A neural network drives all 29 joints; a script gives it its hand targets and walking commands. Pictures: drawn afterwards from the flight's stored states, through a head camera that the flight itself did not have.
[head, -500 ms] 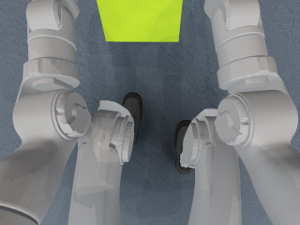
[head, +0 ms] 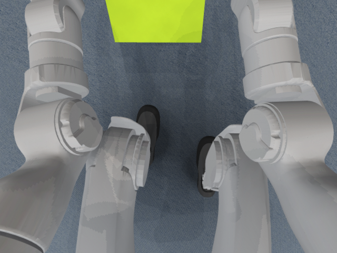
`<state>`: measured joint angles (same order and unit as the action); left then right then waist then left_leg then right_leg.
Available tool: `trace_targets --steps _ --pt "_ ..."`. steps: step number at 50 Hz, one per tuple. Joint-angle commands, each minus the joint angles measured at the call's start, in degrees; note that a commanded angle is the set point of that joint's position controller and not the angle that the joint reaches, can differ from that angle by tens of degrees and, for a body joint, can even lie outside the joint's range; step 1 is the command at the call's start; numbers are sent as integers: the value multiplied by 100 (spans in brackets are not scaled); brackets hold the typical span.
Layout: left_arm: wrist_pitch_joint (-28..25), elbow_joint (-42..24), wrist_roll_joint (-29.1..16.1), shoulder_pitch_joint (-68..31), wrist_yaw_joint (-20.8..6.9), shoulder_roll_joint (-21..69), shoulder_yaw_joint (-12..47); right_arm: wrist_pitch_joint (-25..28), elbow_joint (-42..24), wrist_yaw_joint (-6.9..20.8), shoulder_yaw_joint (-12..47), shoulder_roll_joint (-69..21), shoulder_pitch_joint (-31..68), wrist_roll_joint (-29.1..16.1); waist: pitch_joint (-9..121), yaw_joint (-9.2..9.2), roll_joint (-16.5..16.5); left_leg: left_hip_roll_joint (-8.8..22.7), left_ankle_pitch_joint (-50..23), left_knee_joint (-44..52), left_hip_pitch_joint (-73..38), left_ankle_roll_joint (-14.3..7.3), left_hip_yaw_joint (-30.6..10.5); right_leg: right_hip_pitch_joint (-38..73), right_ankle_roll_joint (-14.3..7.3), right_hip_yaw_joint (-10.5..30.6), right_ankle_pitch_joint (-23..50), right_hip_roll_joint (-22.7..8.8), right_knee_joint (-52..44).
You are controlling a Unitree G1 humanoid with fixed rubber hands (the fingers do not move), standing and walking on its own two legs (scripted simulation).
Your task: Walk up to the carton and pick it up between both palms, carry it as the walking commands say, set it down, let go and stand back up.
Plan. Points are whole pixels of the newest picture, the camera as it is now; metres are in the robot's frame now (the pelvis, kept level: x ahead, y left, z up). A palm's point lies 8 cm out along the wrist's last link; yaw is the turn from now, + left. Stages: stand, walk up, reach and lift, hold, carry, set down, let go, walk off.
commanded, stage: set down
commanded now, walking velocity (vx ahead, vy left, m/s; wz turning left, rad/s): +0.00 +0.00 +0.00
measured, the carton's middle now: out of the picture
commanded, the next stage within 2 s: none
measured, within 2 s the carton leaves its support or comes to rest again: rests again in 1.74 s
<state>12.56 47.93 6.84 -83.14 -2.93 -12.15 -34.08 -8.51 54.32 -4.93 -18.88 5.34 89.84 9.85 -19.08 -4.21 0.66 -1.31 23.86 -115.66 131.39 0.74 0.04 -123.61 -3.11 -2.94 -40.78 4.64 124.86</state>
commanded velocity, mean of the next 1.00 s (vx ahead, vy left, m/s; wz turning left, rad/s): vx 0.00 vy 0.00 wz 0.00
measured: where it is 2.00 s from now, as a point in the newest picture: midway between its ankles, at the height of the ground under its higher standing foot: (176, 161)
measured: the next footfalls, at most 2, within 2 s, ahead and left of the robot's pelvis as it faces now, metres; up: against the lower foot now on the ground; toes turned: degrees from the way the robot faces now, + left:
none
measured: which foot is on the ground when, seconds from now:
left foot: down 0.00-1.00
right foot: down 0.00-1.00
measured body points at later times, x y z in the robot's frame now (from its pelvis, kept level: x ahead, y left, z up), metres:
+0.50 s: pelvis +0.01 +0.00 +0.00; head +0.39 -0.01 +0.23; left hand +0.57 +0.22 -0.15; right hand +0.59 -0.05 -0.16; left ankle +0.15 +0.12 -0.36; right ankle +0.07 -0.09 -0.36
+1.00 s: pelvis +0.02 +0.00 +0.00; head +0.40 -0.01 +0.22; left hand +0.58 +0.22 -0.16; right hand +0.59 -0.06 -0.18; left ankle +0.15 +0.12 -0.36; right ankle +0.07 -0.09 -0.36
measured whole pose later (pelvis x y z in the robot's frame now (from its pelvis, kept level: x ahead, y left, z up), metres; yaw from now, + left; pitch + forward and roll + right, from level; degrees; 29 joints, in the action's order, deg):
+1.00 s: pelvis +0.02 +0.00 +0.00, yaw -1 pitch +42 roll +1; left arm 9.2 48.7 9.1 -83.1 -4.5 -12.1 -38.2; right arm -7.0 54.3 -3.0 -21.5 3.0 87.3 13.8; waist -17.9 -4.2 2.2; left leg -1.0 26.9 -117.4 133.0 0.7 -0.1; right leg -124.6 -3.1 -2.9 -43.6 5.3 125.8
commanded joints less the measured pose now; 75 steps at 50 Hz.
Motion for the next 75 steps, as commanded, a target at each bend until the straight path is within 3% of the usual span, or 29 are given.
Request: trace_targets --steps 1,6,8,14,17,18,23,24,28,30,35,36,38,39,43,45,46,51,54,56,58,60,62,66,68,70,72,73,75 --pt "451 1207 -185 -1410 -1313 5334 2273 -655 998 1217 1144 -4639 310 480 5379 614 -397 -400 -966 57 -3235 -2 186 1520 55 425 1708 522 -1536" --pt "469 1486 89 -1103 -1284 5112 2007 -626 1119 1193 994 -4375 273 478 5101 414 -212 -360 -748 85 -2955 -23 226 1483 76 505 1605 495 -1622" --pt "458 1448 -8 -1229 -1270 5167 1994 -625 1111 1156 973 -4240 258 608 5214 614 -284 -359 -724 -25 -3076 6 215 1600 17 544 1517 473 -1610" --pt "459 1599 66 -1033 -1240 5061 1910 -582 1072 1168 873 -4276 282 592 5000 469 -221 -368 -843 71 -3086 -34 147 1404 42 476 1559 519 -1574" --pt "527 1945 236 -779 -1284 5047 1661 -664 1457 1161 553 -4055 -41 899 4586 648 -245 -368 -594 125 -2711 -19 122 1258 18 532 1478 496 -1611" --pt "508 1822 199 -928 -1277 4964 1671 -620 1166 1118 691 -3972 176 752 4761 433 -201 -327 -593 66 -2755 -16 205 1452 9 639 1448 475 -1687" --pt "462 1852 87 -832 -1239 4902 1755 -543 1023 1087 802 -3866 180 759 4895 647 -388 -360 -796 27 -2741 5 131 1562 82 476 1819 417 -1509" --pt "453 1861 178 -760 -1236 4912 1661 -547 1054 1079 815 -3900 239 726 4868 437 -303 -318 -844 8 -2798 3 120 1606 36 582 1788 428 -1523" --pt "424 2021 209 -606 -1191 4884 1619 -452 929 1046 730 -3737 251 764 4845 512 -385 -351 -820 19 -2962 -5 26 1376 86 459 1630 445 -1445" --pt "452 2239 250 -342 -1184 4962 1560 -416 672 1044 929 -3744 417 652 4787 295 -353 -332 -1004 -78 -2818 -21 100 1441 64 564 1829 418 -1499" --pt "437 2109 218 -416 -1239 4980 1597 -391 641 990 884 -3548 334 719 4725 540 -359 -337 -930 -122 -2609 3 62 1518 69 558 1908 416 -1466" --pt "387 2077 366 -401 -1204 4804 1518 -381 687 996 937 -3716 362 638 4657 319 -368 -326 -1013 -219 -2635 -20 130 1442 120 672 1963 403 -1498" --pt "397 2159 202 -356 -1222 4968 1633 -347 660 941 1064 -3606 285 658 4916 510 -449 -322 -1066 -236 -2568 7 86 1833 84 619 2218 403 -1386" --pt "392 2335 382 -99 -1214 4899 1454 -344 663 989 1060 -3727 279 607 4750 221 -471 -326 -1162 -167 -2630 -44 95 1615 128 632 2212 450 -1403" --pt "349 2192 227 -166 -1213 4862 1505 -336 773 938 958 -3650 -93 714 4890 560 -484 -292 -1185 -246 -2573 13 114 1718 142 644 2377 404 -1454" --pt "363 2243 291 -45 -1201 4876 1558 -289 412 983 1127 -3608 368 536 4944 266 -296 -318 -1298 -221 -2667 -3 83 1547 87 618 2340 429 -1285" --pt "362 2352 300 34 -1205 4980 1519 -273 457 961 1093 -3632 204 626 4860 397 -462 -334 -1269 -289 -2606 8 100 1702 105 609 2441 424 -1317" --pt "328 2309 384 30 -1188 4763 1502 -233 410 935 1047 -3542 140 585 4862 237 -425 -293 -1263 -286 -2553 6 66 1586 143 734 2485 373 -1344" --pt "286 2143 186 -132 -1211 4834 1547 -204 318 879 1163 -3400 237 607 4978 434 -687 -284 -1317 -280 -2530 5 -32 1772 194 707 2617 347 -1355" --pt "297 2334 253 62 -1172 4842 1552 -218 275 940 1187 -3524 146 486 5084 210 -371 -330 -1377 -315 -2675 48 106 1646 161 589 2503 404 -1247" --pt "283 2395 225 104 -1195 4888 1588 -201 354 894 1045 -3430 19 644 4929 479 -439 -314 -1415 -294 -2611 31 18 1610 147 634 2688 392 -1245" --pt "225 2149 226 -156 -1171 4592 1524 -130 191 834 1025 -3124 98 606 4951 505 -540 -282 -1269 -286 -2584 57 10 1681 189 625 2582 343 -1320" --pt "212 2318 471 176 -1075 4228 1302 -132 283 798 938 -2929 123 568 4894 102 -446 -254 -1299 -252 -2644 47 38 1610 213 671 2509 361 -1287" --pt "91 2188 224 138 -946 3767 1401 -34 183 651 996 -2417 114 535 5301 344 -603 -250 -1361 -326 -2758 94 0 1912 245 561 2537 272 -1182" --pt "10 2197 268 355 -841 3486 1410 66 92 563 1013 -2020 113 400 5383 26 -328 -257 -1607 -300 -2883 127 50 1881 274 580 2738 271 -1097" --pt "-97 2247 173 411 -693 2882 1311 186 -55 426 1042 -1320 67 361 5345 127 -733 -189 -1742 -290 -3015 117 -100 1897 372 587 2963 192 -1158" --pt "-245 2401 223 599 -444 2178 1192 279 -176 261 995 -607 77 206 5305 -100 -545 -158 -1691 -332 -3111 89 -27 1753 363 743 2778 121 -1199" --pt "-311 2369 26 474 -345 1926 1327 289 -190 198 1063 -473 231 144 5484 82 -741 -176 -1753 -271 -3076 62 -125 1772 413 569 2796 154 -1110" --pt "-553 2319 -135 266 -116 1598 1239 493 -611 66 1307 -254 399 -156 5829 -170 -769 -175 -1984 -426 -3248 -7 -71 2074 448 722 3077 119 -1095"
